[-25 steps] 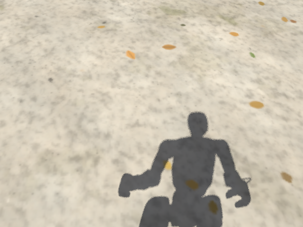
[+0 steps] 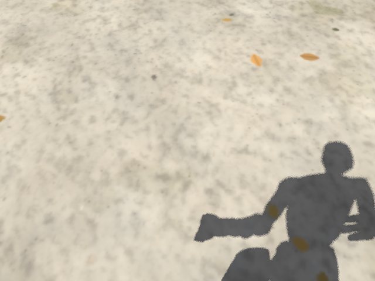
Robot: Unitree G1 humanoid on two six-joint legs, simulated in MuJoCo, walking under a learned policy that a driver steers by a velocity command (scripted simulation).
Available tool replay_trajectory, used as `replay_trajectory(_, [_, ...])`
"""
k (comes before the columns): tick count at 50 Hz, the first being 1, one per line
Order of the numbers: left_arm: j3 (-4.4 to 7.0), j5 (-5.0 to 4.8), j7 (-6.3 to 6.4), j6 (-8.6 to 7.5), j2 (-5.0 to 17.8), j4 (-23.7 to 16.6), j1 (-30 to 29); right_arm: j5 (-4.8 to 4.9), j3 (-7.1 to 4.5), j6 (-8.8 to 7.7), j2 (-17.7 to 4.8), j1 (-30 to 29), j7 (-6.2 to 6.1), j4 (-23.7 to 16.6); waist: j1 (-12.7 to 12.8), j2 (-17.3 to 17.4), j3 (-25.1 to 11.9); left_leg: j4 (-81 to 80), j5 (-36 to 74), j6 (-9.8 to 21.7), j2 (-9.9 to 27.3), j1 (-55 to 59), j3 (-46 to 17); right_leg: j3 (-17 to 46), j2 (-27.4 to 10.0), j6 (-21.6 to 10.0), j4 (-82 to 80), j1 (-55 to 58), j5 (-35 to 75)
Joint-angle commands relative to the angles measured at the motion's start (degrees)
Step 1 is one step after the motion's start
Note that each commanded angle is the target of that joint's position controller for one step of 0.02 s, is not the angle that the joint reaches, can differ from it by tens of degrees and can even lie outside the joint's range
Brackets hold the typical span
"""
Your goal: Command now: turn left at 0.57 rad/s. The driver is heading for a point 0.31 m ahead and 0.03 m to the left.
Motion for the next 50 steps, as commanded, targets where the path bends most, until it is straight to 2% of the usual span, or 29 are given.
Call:
replay_trajectory(1, [1.54,0.47,0.39,-0.98,7.42,-4.7,-3.3,0.15,-3.51,-0.53,-10.49,4.79,-0.08,-2.17,-1.68,-9.21,-4.53,21.67,-4.2,-2.33,3.18,-10.55,1.69,17.24,-20.29,-12.22,-10.02,8.19,18.99])
replay_trajectory(2, [1.2,-0.38,0.62,-0.94,6.5,-4.96,-4.32,0.07,-3.43,0.11,-9.34,5.16,-0.29,-1.49,-1.49,-8.89,-3.7,23.37,-1.02,-3.26,3.64,-11.43,2.35,13.3,-17.63,-10.48,-9.92,8.35,16.1])
replay_trajectory(3, [0.96,-0.82,0.95,-0.84,6.33,-4.72,-4.13,0.06,-3.11,0.49,-8.04,4.64,-0.16,-1.82,-0.8,-9.48,-2.93,24.79,1.29,-4.15,3.89,-12.24,3.0,10.94,-16.78,-10.52,-9.92,8.36,17.74])
replay_trajectory(6, [1.07,-0.39,1.92,-0.13,7.21,-3.64,-0.33,0.78,-2.03,0.38,-5.26,0.43,0.43,-4.65,1.95,-10.94,-3.18,19.11,4.51,-5.68,5.19,-13.64,6.77,6.17,-16.11,-11.84,-10.64,12.26,20.64])
replay_trajectory(9, [1.71,-0.48,2.08,0.45,9.17,-3.21,1.46,0.39,-1.26,0.25,-4.17,-1.57,1.12,-6.64,3.55,-10.86,-5.11,11.37,4.28,-6.15,7.42,-11.82,8.31,4.63,-18.29,-12.8,-10.27,16.32,22.79])
replay_trajectory(12, [2.37,-0.81,1.33,0.81,11.17,-3.56,0.04,0.2,-0.77,0.4,-3.73,-1.37,1.96,-7.64,3.4,-11.47,-5.54,3.83,4.6,-5.08,8.22,-4.82,11.43,1.09,-18.9,-12.43,-10.18,13.25,24.3])
replay_trajectory(15, [2.73,-1.67,0.47,0.87,12.15,-3.3,0.01,0.29,-1.14,0.99,-4.52,-0.38,2.69,-8.16,2.96,-11.79,-5.33,-3.19,5.83,-3.24,7.49,-0.21,13.85,-0.58,-19.87,-11.46,-8.36,12.35,24.45])
replay_trajectory(17, [2.87,-2.79,0.17,0.79,12.47,-3.1,-0.96,0.33,-1.52,1.4,-4.56,1.91,3.27,-7.92,1.0,-11.26,-5.37,-12.15,11.06,-0.77,6.66,4.83,15.24,-2.19,-19.88,-9.04,-4.63,11.19,22.82])
replay_trajectory(18, [2.77,-3.3,0.05,0.73,11.73,-2.52,0.0,0.42,-1.91,1.49,-4.84,4.35,3.23,-7.01,0.02,-9.94,-6.41,-17.52,15.02,1.15,5.11,10.39,16.18,-4.07,-18.78,-6.64,-1.71,8.33,15.25])
replay_trajectory(19, [2.12,-2.65,-0.27,0.6,9.1,-1.18,3.16,0.63,-2.96,1.43,-6.98,8.33,2.68,-5.69,-0.76,-4.36,-7.75,-20.88,18.56,3.64,5.67,19.85,12.48,-7.56,-16.01,-3.04,5.62,0.86,3.44])
replay_trajectory(20, [0.17,0.23,-0.79,0.45,3.51,-2.97,1.6,0.96,-4.36,0.93,-12.63,13.23,1.64,-5.42,-1.3,12.18,-8.62,-23.41,24.3,9.54,19.69,30.49,-7.78,-12.65,-8.79,1.96,25.44,-16.28,-21.16])
replay_trajectory(21, [0.52,-0.35,-0.69,-0.38,5.03,-6.18,-1.96,-0.49,-4.01,-1.23,-14.56,13.47,2.41,-6.79,-3.06,13.23,-9.44,-28.56,11.63,20.88,28.78,27.11,-25.31,-3.77,-2.58,2.88,35.77,-27.52,-26.48])
replay_trajectory(22, [1.46,-2.03,-0.84,-0.95,8.45,-6.66,-5.45,-0.85,-2.95,-2.98,-10.43,12.69,2.96,-6.44,-4.41,7.44,-7.05,-32.29,-1.5,19.93,26.65,25.49,-23.1,0.33,-5.35,1.78,38.46,-29.77,-21.48])
replay_trajectory(23, [2.0,-2.8,-1.21,-1.39,9.86,-6.49,-5.48,-0.64,-1.97,-4.0,-7.93,10.81,2.83,-5.56,-2.83,7.51,-3.25,-33.84,-8.48,16.56,24.06,22.77,-18.64,0.61,-7.05,0.32,36.43,-30.03,-15.2])
replay_trajectory(24, [2.14,-2.35,-1.14,-1.73,9.6,-4.8,-4.04,-0.49,-1.35,-4.41,-6.52,8.62,2.43,-5.57,-1.63,6.33,-1.74,-34.44,-7.89,14.1,21.5,21.56,-15.28,0.57,-7.98,0.2,34.42,-28.86,-10.25])
replay_trajectory(25, [2.16,-1.67,-1.21,-2.03,9.6,-4.21,-3.33,-0.41,-0.81,-4.54,-5.81,7.41,2.04,-5.5,-0.91,7.11,-0.6,-35.45,-4.52,13.05,19.76,20.57,-12.36,0.6,-8.21,0.72,31.87,-27.62,-5.95])
replay_trajectory(27, [1.99,-1.67,-1.69,-2.89,8.53,-2.83,-1.99,-1.19,-0.51,-5.32,-5.75,7.99,1.47,-5.5,-0.27,6.33,-0.56,-36.88,3.49,12.27,17.72,20.56,-8.18,-0.21,-7.54,1.23,29.45,-25.6,1.49])
replay_trajectory(29, [1.62,-1.92,-1.95,-3.26,7.58,-1.93,-1.63,-1.3,-0.57,-6.12,-5.89,9.05,1.26,-5.01,-0.53,4.64,-0.85,-37.48,10.31,11.92,17.55,22.67,-4.21,-0.57,-7.64,1.98,25.73,-26.5,6.53])
replay_trajectory(35, [0.29,-2.56,-2.67,-3.08,5.41,-2.68,-4.13,-1.49,-0.84,-6.83,-6.77,11.4,1.38,-2.15,-2.47,3.93,2.39,-39.79,15.34,11.36,18.49,22.34,3.67,-0.27,-7.56,3.56,15.4,-27.01,13.65])
replay_trajectory(38, [-0.71,-1.64,-3.37,-3.82,3.6,-3.99,-6.88,-1.34,-0.59,-6.26,-6.27,11.79,1.5,-0.53,-3.05,1.96,4.45,-37.2,29.49,11.25,17.43,20.27,8.2,-2.46,-6.69,2.63,8.68,-22.85,14.96])
replay_trajectory(40, [-0.98,-1.38,-3.96,-4.28,3.31,-4.75,-7.67,-0.9,-0.69,-5.65,-6.78,12.71,1.47,0.58,-3.12,2.52,3.39,-33.81,38.45,10.99,17.56,20.68,9.15,-3.87,-5.22,1.63,6.09,-19.06,13.92])
replay_trajectory(42, [-0.64,-1.41,-4.34,-4.52,4.56,-4.73,-5.95,-0.42,-0.85,-5.11,-7.2,12.47,1.3,1.29,-1.68,3.65,1.27,-29.48,46.41,10.06,18.21,22.79,8.66,-3.91,-3.82,-0.15,3.88,-15.57,11.91])
replay_trajectory(44, [0.61,-0.81,-3.98,-4.8,7.22,-2.48,2.07,0.09,-0.92,-4.74,-7.65,10.38,0.89,1.37,3.23,4.19,-4.09,-20.06,58.54,7.68,16.46,24.12,9.19,-5.5,-0.64,-2.63,0.05,-5.15,13.9])
replay_trajectory(45, [1.43,-0.41,-3.36,-5.0,9.55,-0.98,7.36,-0.19,-0.44,-4.81,-6.5,11.46,0.84,1.67,5.72,2.35,-8.33,-11.58,57.49,5.23,13.35,21.47,10.85,-4.74,-1.45,-4.41,-2.61,4.84,23.89])
replay_trajectory(46, [2.12,0.48,-2.58,-4.79,14.31,-0.27,13.6,-2.31,0.75,-5.32,-3.75,14.19,0.86,0.25,5.91,-5.9,-17.6,3.71,36.1,1.87,9.51,9.5,11.91,7.39,-13.44,-9.2,3.4,23.59,48.31])
replay_trajectory(47, [1.32,0.59,-2.31,-4.11,13.47,0.42,13.99,-2.13,2.22,-5.56,1.1,22.45,1.44,1.57,2.11,-17.34,-27.09,22.38,-12.37,-1.8,1.25,-3.31,8.66,26.12,-26.89,-20.83,1.82,36.11,55.41])
replay_trajectory(48, [0.81,-0.98,-2.46,-3.52,10.29,-0.15,13.39,-0.26,0.67,-5.38,-5.42,18.82,1.49,3.16,5.6,-10.28,-26.79,27.43,-13.12,-2.31,2.24,-3.99,1.87,25.57,-24.28,-20.33,-2.42,30.71,44.79])
replay_trajectory(49, [0.33,-1.56,-2.33,-3.23,9.09,-0.57,8.14,1.06,0.16,-4.95,-6.58,13.89,1.42,1.58,4.55,-9.14,-17.67,28.02,-10.52,-2.09,5.16,-9.04,4.07,18.65,-21.95,-17.72,-4.7,24.45,36.0])
replay_trajectory(50, [-0.41,-1.55,-2.15,-2.97,6.8,-0.96,4.15,0.43,0.37,-4.33,-5.67,11.53,0.89,1.45,3.31,-5.53,-12.56,24.75,-7.12,-2.21,7.55,-9.4,5.82,15.22,-19.31,-15.43,-6.87,17.29,29.0])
